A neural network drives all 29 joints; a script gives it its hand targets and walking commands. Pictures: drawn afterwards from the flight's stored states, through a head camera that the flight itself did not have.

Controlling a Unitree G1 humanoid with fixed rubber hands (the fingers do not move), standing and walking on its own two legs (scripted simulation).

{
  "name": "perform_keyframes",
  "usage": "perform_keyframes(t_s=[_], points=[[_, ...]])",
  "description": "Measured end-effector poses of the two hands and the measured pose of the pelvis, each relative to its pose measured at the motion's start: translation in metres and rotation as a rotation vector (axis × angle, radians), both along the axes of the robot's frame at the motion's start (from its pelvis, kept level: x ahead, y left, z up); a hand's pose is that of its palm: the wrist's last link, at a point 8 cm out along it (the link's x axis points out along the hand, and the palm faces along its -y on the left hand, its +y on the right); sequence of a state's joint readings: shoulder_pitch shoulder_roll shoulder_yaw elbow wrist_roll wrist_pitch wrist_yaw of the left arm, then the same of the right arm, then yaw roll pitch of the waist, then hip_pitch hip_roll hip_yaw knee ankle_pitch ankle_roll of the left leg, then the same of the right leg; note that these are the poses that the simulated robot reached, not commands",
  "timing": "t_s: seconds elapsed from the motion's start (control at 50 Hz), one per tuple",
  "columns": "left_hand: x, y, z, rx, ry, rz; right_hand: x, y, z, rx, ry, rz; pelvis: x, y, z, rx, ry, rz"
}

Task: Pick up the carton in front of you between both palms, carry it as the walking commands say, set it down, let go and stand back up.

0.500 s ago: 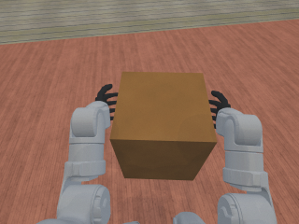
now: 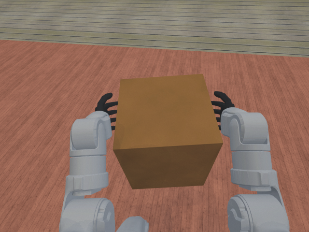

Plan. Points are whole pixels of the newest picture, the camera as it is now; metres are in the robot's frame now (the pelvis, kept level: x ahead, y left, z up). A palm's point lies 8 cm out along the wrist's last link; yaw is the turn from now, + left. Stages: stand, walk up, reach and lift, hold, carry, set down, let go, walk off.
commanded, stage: carry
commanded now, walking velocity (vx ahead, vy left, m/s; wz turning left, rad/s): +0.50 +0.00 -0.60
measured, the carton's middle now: (164, 136) +0.35 +0.01 +0.02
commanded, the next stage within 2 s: none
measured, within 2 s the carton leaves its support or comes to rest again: neither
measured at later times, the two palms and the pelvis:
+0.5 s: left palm (144, 53) +0.67 +0.09 +0.06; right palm (231, 69) +0.58 -0.19 +0.06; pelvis +0.28 +0.03 -0.03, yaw -13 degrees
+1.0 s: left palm (190, 27) +0.94 -0.08 +0.01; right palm (258, 43) +0.80 -0.35 +0.00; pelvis +0.55 -0.07 -0.08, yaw -29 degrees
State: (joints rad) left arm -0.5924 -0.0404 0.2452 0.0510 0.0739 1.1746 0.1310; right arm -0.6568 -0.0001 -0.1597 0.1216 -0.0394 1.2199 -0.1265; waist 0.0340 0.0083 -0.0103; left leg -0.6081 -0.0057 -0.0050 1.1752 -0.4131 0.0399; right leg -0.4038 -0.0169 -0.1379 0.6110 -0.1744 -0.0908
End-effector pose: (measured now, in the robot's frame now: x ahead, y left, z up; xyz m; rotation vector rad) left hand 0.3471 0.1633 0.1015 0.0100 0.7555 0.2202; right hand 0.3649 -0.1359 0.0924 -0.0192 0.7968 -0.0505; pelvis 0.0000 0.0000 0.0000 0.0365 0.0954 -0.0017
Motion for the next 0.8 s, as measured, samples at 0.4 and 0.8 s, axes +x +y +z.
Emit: perform_keyframes(t_s=[0.4, 0.8], points=[[0.27, -0.025, -0.038, -0.067, -0.016, -0.227, 0.194, -0.02, -0.029, -0.069, -0.016, -0.223, 0.232, 0.029, -0.038, -0.066, -0.012, -0.147], [0.503, -0.199, -0.04, -0.037, -0.116, -0.474, 0.361, -0.173, -0.043, -0.042, -0.116, -0.47, 0.462, -0.032, -0.082, -0.054, -0.032, -0.382]])
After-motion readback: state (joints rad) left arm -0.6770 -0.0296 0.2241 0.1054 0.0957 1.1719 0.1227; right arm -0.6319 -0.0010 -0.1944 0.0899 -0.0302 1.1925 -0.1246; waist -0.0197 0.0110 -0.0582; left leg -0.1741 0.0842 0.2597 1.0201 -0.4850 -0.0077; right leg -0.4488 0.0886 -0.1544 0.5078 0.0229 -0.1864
